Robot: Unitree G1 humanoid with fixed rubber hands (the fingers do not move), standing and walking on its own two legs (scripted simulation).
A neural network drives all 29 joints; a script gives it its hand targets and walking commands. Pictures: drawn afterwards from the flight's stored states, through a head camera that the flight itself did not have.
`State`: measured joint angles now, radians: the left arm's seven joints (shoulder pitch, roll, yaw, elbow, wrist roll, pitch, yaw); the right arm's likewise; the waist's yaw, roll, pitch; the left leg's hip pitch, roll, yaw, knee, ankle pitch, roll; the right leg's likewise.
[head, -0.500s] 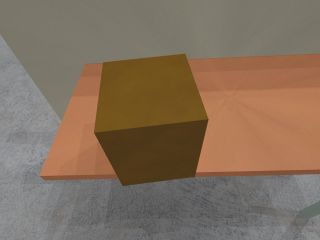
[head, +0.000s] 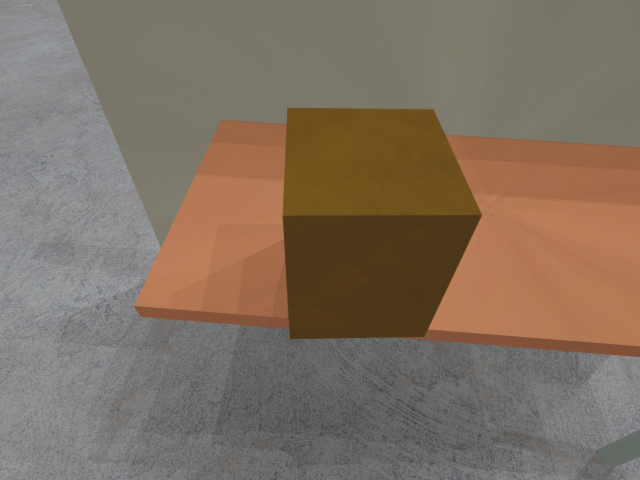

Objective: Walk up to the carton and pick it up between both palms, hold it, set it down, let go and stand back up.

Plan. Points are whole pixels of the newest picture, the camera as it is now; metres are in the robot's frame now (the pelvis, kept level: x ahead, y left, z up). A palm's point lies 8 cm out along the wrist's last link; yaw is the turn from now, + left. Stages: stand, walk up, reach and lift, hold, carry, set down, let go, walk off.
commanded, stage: walk up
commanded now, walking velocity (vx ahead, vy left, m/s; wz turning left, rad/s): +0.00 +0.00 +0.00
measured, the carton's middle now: (359, 228) +0.45 -0.05 +0.09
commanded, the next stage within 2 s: none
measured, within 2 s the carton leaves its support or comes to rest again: neither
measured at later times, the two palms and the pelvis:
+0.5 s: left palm out of the picture +0.02 +0.30 -0.13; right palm out of the picture -0.08 -0.16 -0.11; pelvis +0.01 +0.05 +0.02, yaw -1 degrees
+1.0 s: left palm out of the picture +0.06 +0.19 -0.10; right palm out of the picture +0.07 -0.31 -0.15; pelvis +0.06 -0.06 +0.01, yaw -1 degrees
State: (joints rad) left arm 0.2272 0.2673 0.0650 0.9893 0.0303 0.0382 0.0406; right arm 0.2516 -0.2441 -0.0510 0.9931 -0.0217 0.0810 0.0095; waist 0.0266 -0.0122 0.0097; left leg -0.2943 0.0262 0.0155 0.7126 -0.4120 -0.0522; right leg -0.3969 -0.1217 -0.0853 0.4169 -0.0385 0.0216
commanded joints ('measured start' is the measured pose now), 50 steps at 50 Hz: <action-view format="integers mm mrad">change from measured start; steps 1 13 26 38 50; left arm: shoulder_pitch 145 88 -26 214 44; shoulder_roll -29 -14 -47 165 103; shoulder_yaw -17 -16 -7 27 5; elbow -17 79 54 98 -1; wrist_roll -24 -25 -7 -9 -12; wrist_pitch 21 6 -26 -86 -22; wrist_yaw -15 -23 -52 -12 19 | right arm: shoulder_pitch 187 201 317 408 112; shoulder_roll -111 -4 -22 29 -48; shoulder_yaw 7 60 24 37 -28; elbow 12 75 157 185 23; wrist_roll -7 15 -10 28 -10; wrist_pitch -70 -132 -154 -113 23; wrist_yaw -16 -49 -48 -61 -1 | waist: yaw -45 -38 -74 41 -35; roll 403 190 158 -193 -199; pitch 70 -12 114 -217 43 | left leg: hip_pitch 100 324 268 -106 -170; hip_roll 313 187 291 -16 -48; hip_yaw -425 -115 -206 -1 -103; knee -600 -417 -538 164 524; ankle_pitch -191 682 258 -246 59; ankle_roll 64 58 187 51 -9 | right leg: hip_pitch -210 -104 -248 627 1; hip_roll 75 113 49 -315 -200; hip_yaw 30 111 53 373 217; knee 205 348 422 -13 -180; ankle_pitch -510 -249 -241 526 -191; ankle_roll -23 2 53 -98 -114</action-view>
